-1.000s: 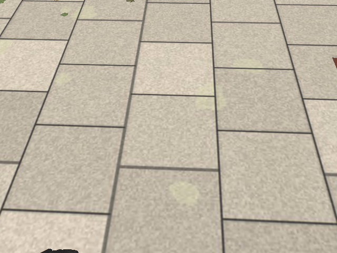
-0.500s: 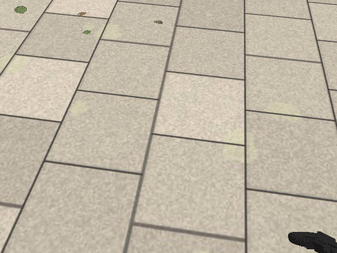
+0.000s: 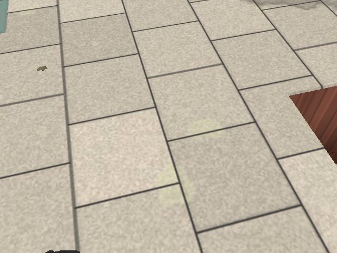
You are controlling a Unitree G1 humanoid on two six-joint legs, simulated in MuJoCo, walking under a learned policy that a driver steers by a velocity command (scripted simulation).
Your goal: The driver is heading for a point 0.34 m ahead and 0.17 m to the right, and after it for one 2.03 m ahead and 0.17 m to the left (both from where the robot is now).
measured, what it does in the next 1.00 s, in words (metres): walks ahead: right foot, then left foot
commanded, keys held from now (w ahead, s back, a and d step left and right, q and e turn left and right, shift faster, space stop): w+e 0.32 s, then e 0.16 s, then q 0.52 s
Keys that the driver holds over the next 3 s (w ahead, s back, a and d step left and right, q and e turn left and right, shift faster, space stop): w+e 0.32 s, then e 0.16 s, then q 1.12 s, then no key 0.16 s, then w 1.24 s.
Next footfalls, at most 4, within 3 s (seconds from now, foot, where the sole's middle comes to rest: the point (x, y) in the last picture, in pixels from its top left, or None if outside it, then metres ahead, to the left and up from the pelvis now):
0.02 right None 0.17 -0.09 -0.76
0.48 left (157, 245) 0.49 0.06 -0.76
0.80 right None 0.38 -0.16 -0.76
1.12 left None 0.46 0.10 -0.76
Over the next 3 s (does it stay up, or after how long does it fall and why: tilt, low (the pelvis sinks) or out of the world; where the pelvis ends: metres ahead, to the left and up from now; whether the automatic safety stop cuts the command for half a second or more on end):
stays up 0.90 0.17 0.01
